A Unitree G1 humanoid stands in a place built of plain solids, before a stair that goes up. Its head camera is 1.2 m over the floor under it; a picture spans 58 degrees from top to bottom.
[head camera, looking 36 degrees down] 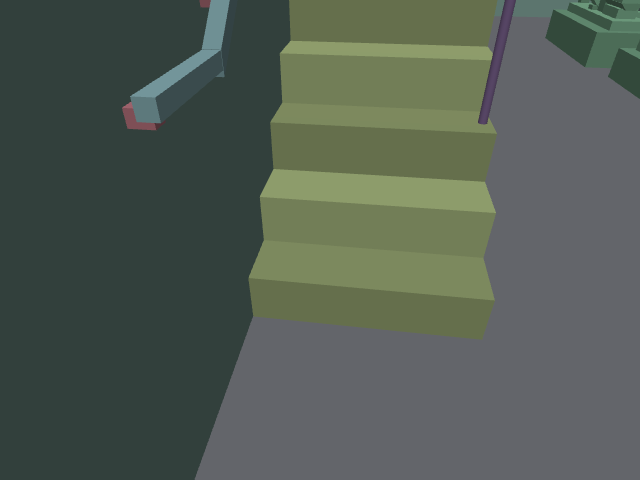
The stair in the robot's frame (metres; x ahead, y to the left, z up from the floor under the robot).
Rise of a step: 0.20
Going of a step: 0.23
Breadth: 0.84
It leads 8 degrees to the right of straight ahead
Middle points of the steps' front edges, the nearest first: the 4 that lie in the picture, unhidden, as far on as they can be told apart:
1.10 -0.16 0.19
1.33 -0.19 0.39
1.55 -0.23 0.59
1.78 -0.26 0.79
